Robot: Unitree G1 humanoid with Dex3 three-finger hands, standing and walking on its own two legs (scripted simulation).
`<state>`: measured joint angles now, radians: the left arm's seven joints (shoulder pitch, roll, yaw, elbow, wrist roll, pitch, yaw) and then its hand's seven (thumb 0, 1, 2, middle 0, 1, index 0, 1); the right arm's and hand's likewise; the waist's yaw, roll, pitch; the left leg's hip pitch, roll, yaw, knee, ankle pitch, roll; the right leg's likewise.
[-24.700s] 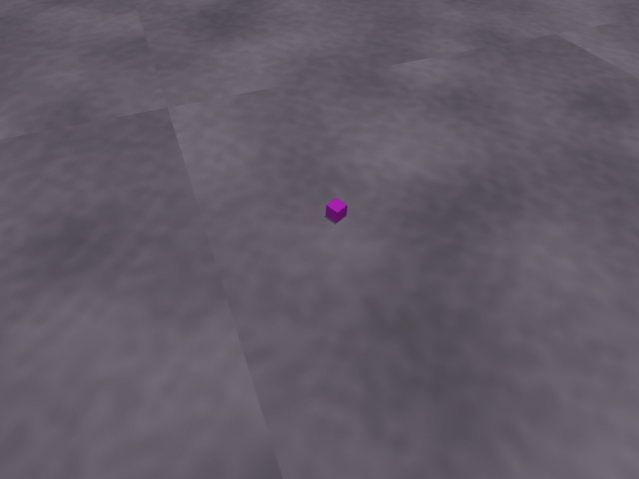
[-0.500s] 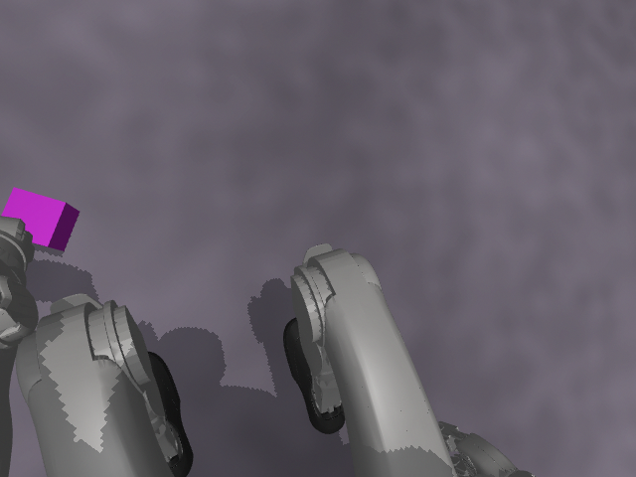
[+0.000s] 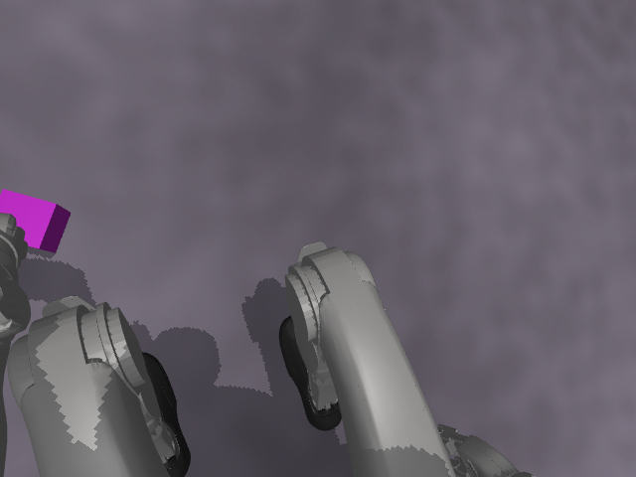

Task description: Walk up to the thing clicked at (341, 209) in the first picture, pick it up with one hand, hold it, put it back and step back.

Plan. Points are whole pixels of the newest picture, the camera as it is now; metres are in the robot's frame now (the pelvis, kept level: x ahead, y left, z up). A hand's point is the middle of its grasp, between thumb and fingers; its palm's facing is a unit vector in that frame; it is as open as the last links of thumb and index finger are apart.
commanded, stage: rise first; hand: left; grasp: from above
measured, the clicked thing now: (30, 222) +0.44 +0.29 -0.30
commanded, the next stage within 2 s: none
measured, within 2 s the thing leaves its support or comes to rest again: neither
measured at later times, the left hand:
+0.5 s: hand out of the picture +0.40 +0.32 -0.21, palm faces -0.05 -0.45 -0.89, open 14.2 cm
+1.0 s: hand out of the picture +0.40 +0.32 -0.21, palm faces -0.07 -0.46 -0.89, open 14.3 cm
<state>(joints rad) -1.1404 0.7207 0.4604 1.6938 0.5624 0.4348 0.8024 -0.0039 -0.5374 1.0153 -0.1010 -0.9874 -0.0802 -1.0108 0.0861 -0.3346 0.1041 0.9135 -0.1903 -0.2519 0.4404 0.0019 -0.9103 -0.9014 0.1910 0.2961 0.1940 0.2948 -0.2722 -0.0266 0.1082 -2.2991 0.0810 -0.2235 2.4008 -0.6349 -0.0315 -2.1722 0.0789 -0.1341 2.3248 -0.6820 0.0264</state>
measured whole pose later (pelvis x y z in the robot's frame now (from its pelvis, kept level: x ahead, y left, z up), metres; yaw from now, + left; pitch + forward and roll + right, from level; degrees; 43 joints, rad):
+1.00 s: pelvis +0.00 +0.00 +0.00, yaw -1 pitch +28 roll -10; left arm -1.13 0.75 0.44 1.70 0.58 0.42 0.79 0.00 -0.56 1.04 -0.10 -0.97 -0.07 -1.01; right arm 0.08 -0.33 0.15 0.88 -0.19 -0.29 0.44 0.00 -0.91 -0.90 0.19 0.30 0.19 0.29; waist -0.29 -0.06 0.13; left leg -2.29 0.08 -0.24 2.42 -0.65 -0.03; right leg -2.16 0.08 -0.15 2.33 -0.69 0.03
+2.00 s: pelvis +0.00 +0.00 +0.00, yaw -1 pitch +28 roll -11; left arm -1.15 0.78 0.44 1.71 0.55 0.41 0.81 0.00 -0.59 1.07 -0.10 -0.95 -0.06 -0.99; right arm 0.09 -0.35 0.16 0.88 -0.20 -0.32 0.44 0.00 -0.91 -0.90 0.19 0.30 0.19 0.29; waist -0.31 -0.06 0.15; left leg -2.29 0.08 -0.25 2.42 -0.66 -0.03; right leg -2.15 0.08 -0.15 2.32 -0.69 0.03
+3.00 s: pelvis +0.00 +0.00 +0.00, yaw -1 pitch +29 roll -10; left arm -1.20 0.77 0.33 1.69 0.49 0.49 0.77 0.00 -0.55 1.05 -0.11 -0.92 -0.07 -0.96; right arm 0.09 -0.35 0.16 0.88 -0.18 -0.27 0.45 0.00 -0.90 -0.90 0.19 0.30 0.19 0.29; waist -0.30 -0.04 0.14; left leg -2.30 0.08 -0.23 2.42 -0.64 -0.03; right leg -2.17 0.08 -0.14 2.33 -0.69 0.04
